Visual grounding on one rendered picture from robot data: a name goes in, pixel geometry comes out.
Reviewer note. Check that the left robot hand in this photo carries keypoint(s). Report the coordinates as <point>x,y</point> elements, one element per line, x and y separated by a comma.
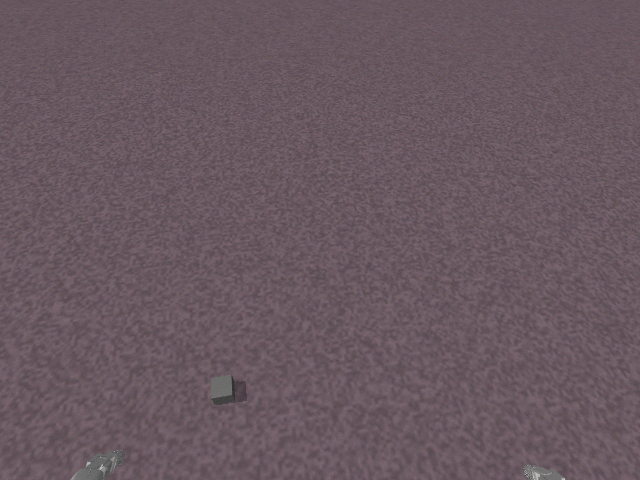
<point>100,466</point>

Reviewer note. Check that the right robot hand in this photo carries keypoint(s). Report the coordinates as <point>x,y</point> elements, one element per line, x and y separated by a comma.
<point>533,472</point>

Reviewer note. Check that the cube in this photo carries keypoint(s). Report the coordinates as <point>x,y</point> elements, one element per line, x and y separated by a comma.
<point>222,389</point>

